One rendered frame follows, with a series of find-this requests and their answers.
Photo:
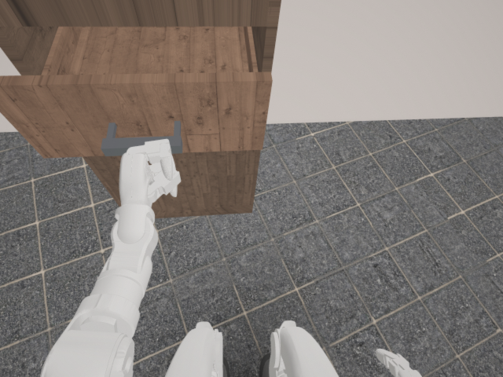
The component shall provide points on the handle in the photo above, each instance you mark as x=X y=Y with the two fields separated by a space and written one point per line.
x=112 y=146

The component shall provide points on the robot left forearm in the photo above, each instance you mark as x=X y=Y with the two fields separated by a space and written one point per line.
x=114 y=302

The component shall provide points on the robot left upper arm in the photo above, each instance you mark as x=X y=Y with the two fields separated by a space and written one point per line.
x=92 y=354

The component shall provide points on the left robot thigh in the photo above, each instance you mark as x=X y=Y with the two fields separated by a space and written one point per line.
x=200 y=352

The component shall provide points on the drawer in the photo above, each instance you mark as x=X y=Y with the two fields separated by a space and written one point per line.
x=143 y=79

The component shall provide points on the cabinet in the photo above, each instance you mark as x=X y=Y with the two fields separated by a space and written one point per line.
x=212 y=183

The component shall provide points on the robot left hand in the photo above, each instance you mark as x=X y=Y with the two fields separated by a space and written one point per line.
x=135 y=173

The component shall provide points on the robot right hand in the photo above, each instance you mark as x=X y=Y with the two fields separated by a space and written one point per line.
x=398 y=365

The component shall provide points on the left robot shin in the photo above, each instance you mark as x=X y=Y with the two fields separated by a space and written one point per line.
x=206 y=324

